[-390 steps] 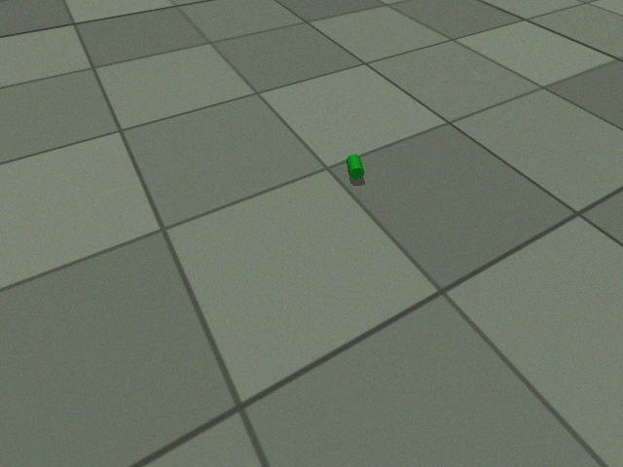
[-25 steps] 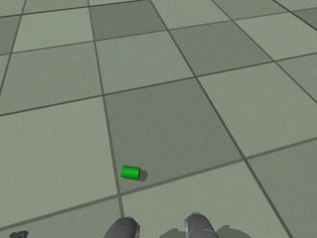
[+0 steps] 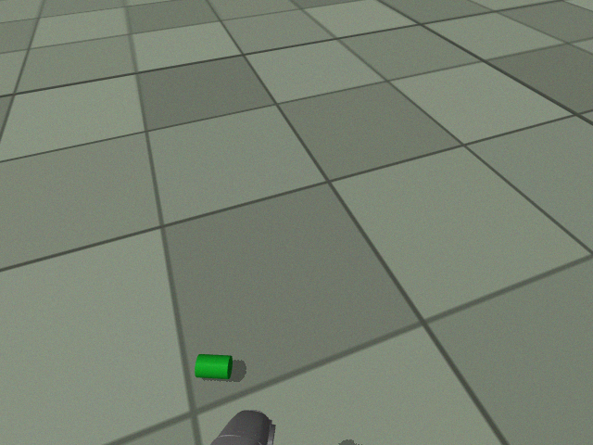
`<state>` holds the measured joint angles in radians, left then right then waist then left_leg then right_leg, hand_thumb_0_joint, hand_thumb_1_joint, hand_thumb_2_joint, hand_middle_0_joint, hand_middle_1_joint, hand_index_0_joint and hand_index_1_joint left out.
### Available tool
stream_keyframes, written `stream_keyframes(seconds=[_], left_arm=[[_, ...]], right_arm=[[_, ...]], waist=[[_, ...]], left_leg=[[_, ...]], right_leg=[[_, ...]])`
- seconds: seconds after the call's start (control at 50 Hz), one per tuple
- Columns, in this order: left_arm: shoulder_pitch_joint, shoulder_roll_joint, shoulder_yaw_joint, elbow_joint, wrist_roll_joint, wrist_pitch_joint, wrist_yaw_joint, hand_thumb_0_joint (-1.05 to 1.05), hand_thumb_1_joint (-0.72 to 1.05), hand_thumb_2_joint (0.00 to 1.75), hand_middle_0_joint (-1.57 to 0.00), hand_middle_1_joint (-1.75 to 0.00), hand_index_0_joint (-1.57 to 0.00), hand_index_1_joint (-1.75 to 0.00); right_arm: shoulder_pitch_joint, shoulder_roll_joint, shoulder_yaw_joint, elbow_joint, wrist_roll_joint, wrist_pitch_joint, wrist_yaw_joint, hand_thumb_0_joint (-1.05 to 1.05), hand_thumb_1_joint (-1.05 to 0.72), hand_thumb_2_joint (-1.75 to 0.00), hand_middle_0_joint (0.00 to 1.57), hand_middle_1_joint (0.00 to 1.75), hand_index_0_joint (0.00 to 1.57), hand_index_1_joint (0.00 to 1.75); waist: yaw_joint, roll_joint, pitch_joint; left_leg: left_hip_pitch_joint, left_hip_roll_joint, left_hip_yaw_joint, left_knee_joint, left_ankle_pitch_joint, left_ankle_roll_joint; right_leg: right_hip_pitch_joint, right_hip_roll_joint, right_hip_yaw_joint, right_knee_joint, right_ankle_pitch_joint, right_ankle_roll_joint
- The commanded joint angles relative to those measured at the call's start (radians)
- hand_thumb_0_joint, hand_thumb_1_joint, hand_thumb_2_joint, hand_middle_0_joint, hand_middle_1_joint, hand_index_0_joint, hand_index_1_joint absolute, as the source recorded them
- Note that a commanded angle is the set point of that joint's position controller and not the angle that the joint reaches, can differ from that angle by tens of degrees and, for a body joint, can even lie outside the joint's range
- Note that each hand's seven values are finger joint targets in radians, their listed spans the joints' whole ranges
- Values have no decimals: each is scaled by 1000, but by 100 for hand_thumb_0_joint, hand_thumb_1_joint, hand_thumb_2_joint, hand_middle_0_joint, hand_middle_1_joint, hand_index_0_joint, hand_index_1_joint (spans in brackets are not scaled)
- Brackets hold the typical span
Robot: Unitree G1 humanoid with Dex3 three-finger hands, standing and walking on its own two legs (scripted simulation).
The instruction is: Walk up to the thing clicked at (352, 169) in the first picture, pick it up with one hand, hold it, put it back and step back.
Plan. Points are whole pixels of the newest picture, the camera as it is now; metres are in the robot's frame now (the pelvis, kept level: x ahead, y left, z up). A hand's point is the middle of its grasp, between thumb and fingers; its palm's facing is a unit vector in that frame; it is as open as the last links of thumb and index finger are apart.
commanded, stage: walk up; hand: left
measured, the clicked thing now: (214, 366) +0.48 +0.32 -0.72
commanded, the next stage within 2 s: none
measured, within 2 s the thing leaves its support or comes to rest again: neither
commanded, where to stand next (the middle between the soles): +0.11 +0.06 m, yaw +2 degrees
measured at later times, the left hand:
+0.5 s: hand out of the picture +0.12 +0.36 -0.13, palm faces +0.01 -0.90 -0.45, open 7.4 cm
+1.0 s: hand (104, 424) +0.17 +0.31 -0.13, palm faces +0.03 -0.91 -0.42, open 7.4 cm
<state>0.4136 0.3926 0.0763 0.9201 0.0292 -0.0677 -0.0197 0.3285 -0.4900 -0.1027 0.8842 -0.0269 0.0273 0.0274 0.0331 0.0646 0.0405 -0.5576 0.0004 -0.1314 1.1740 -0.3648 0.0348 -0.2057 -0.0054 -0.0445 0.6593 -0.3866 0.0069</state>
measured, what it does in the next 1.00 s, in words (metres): steps on the spot: left foot, then right foot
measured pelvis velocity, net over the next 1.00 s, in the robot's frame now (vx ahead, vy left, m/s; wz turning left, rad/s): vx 0.04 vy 0.04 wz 0.08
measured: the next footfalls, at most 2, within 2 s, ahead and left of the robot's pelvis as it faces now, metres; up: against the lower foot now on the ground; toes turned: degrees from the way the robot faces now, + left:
left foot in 0.34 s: +0.11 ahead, +0.19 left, +0.00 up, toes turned +1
right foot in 0.78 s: +0.21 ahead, -0.04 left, +0.00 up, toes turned +4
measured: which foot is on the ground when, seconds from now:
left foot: up 0.00-0.32, down 0.34-0.82, up 0.84-1.00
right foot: down 0.00-0.36, up 0.38-0.76, down 0.78-1.00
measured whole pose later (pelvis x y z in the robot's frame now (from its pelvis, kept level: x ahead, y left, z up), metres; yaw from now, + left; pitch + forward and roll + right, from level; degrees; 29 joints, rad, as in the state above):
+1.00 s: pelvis +0.04 +0.04 +0.00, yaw +4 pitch -2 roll +3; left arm 0.06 0.36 0.05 0.77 0.04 0.06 0.00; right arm 0.16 -0.40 -0.03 0.81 0.02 0.03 -0.04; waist 0.02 0.01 0.24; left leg -0.44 -0.10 -0.08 1.19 -0.56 0.02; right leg -0.45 -0.01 -0.01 0.64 -0.16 -0.06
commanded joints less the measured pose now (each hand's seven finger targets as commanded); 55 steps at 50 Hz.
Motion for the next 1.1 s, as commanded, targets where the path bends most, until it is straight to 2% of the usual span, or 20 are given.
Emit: stream_keyframes(seconds=[0.0, 0.06, 0.24, 0.3, 0.32, 0.34, 0.36, 0.38, 0.4, 0.44, 0.52, 0.6, 0.72, 0.76, 0.78, 0.82, 0.88, 0.96, 1.02, 1.08], left_arm=[[1, 334, 83, -60, -18, -62, 81, 0, 90, 90, -20, -30, -20, -30], [-18, 316, 74, -82, -33, -55, 123, 0, 90, 90, -20, -30, -20, -30], [-4, 307, 70, -123, -32, 14, 127, 0, 90, 90, -20, -30, -20, -30], [-45, 327, 63, -137, -44, 24, 122, 0, 90, 90, -20, -30, -20, -30], [-27, 301, 48, -144, -46, 23, 121, 0, 90, 90, -20, -30, -20, -30], [50, 190, 15, -182, -17, 6, 88, 0, 90, 90, -20, -30, -20, -30], [27, 190, 11, -193, -24, -4, 81, 0, 90, 90, -20, -30, -20, -30], [-92, 264, 22, -180, -12, -2, 88, 0, 90, 90, -20, -30, -20, -30], [-146, 300, 23, -186, -8, -5, 85, 0, 90, 90, -20, -30, -20, -30], [-117, 263, 24, -160, -26, -6, 59, 0, 90, 90, -20, -30, -20, -30], [-145, 181, 15, -143, -31, 17, 45, 0, 90, 90, -20, -30, -20, -30], [-169, 163, 13, -134, -48, 42, 56, 0, 90, 90, -20, -30, -20, -30], [-216, 183, 25, -139, -24, 83, 42, 0, 90, 90, -20, -30, -20, -30], [-216, 212, 34, -141, -7, 79, 39, 0, 90, 90, -20, -30, -20, -30], [-211, 264, 49, -151, 4, 76, 38, 0, 90, 90, -20, -30, -20, -30], [-258, 282, 53, -187, -7, 86, 33, 0, 90, 90, -20, -30, -20, -30], [-328, 204, 41, -225, -2, 105, 34, 0, 90, 90, -20, -30, -20, -30], [-338, 183, 47, -243, 24, 119, 31, 0, 90, 90, -20, -30, -20, -30], [-280, 193, 50, -223, 33, 120, 20, 0, 90, 90, -20, -30, -20, -30], [-254, 234, 52, -183, 8, 132, 10, 0, 90, 90, -20, -30, -20, -30]], right_arm=[[69, -135, -46, -104, -17, -6, 15, 0, -90, -90, 20, 30, 20, 30], [16, -114, -43, -163, -31, 35, 32, 0, -90, -90, 20, 30, 20, 30], [-187, -105, -34, -211, 3, 35, 8, 0, -90, -90, 20, 30, 20, 30], [-97, -101, -38, -170, -10, 13, 17, 0, -90, -90, 20, 30, 20, 30], [-12, -147, -56, -142, -21, 3, 15, 0, -90, -90, 20, 30, 20, 30], [121, -199, -88, -122, 5, -35, 15, 0, -90, -90, 20, 30, 20, 30], [163, -288, -107, -121, 18, -46, 10, 0, -90, -90, 20, 30, 20, 30], [167, -285, -106, -105, 45, -41, 10, 0, -90, -90, 20, 30, 20, 30], [122, -254, -96, -123, 44, -38, 3, 0, -90, -90, 20, 30, 20, 30], [25, -156, -45, -139, 38, -60, -10, 0, -90, -90, 20, 30, 20, 30], [3, -118, -5, -110, 31, -99, -37, 0, -90, -90, 20, 30, 20, 30], [-88, -125, 9, -129, 25, -79, -57, 0, -90, -90, 20, 30, 20, 30], [-102, -159, -8, -154, 35, -25, -71, 0, -90, -90, 20, 30, 20, 30], [-101, -137, 2, -155, 52, -19, -77, 0, -90, -90, 20, 30, 20, 30], [-88, -114, 11, -158, 63, -25, -82, 0, -90, -90, 20, 30, 20, 30], [-29, -85, 15, -130, 61, -14, -105, 0, -90, -90, 20, 30, 20, 30], [-15, -128, 0, -100, 54, -8, -98, 0, -90, -90, 20, 30, 20, 30], [18, -112, 10, -70, 39, -8, -95, 0, -90, -90, 20, 30, 20, 30], [7, -110, 16, -48, 26, -30, -82, 0, -90, -90, 20, 30, 20, 30], [67, -96, 14, -1, 11, -47, -65, 0, -90, -90, 20, 30, 20, 30]], waist=[[-74, -63, 128], [-67, -185, 113], [46, -380, 2], [-22, -326, -82], [-77, -200, -159], [-100, 5, -268], [-135, 164, -343], [-159, 99, -306], [-139, 31, -192], [-76, -36, -59], [-49, 32, 56], [-30, 184, 69], [-32, 156, -74], [-14, 40, -111], [-3, -88, -160], [-5, -335, -189], [-36, -228, -138], [-3, -228, -134], [28, -298, -173], [-11, -317, -138]], left_leg=[[-137, 38, -113, -21, 120, -38], [-40, -34, -67, -9, 135, -41], [-4, -16, 90, -376, 19, -17], [202, -32, 182, -675, 126, 24], [422, -41, 131, -723, 359, 57], [735, 91, -159, -678, 284, 103], [910, 285, -549, -713, 253, 225], [843, 363, -689, -761, 120, 324], [716, 353, -590, -776, 102, 326], [593, 234, -269, -698, 346, 221], [365, 215, -126, -686, 933, 153], [267, 182, -12, -673, 1056, 164], [332, 167, -44, -542, 791, 130], [310, 125, -29, -432, 647, 75], [240, 62, -3, -300, 493, 30], [127, -101, 89, -4, -333, -14], [158, -107, 30, 95, -260, -12], [126, -97, 86, -22, -163, -29], [127, -59, 154, -345, -203, -42], [372, -42, 176, -702, -105, -5]], right_leg=[[15, -295, 272, -269, 476, -96], [-59, -268, 115, -218, 921, -79], [174, -260, 101, -28, 852, -147], [183, -230, 60, 159, 849, -117], [73, -181, 38, 357, 714, -78], [-203, -115, 41, 514, 119, -56], [-462, 34, 56, 579, -247, -39], [-508, -23, 115, 586, -255, -56], [-522, -68, 143, 594, -210, -53], [-483, -83, 161, 535, -95, -54], [-306, -58, 134, 375, -18, -26], [-199, -24, 38, 220, 77, -24], [-84, 20, 25, 4, 114, -44], [7, -25, 75, -147, 396, -78], [95, -144, 202, -141, 716, -132], [112, -383, 464, -181, 1018, -346], [-15, -260, 300, -201, 735, -268], [-1, -178, 252, -232, 208, -223], [118, -186, 300, -293, -142, -211], [-43, -223, 340, -297, -227, -167]])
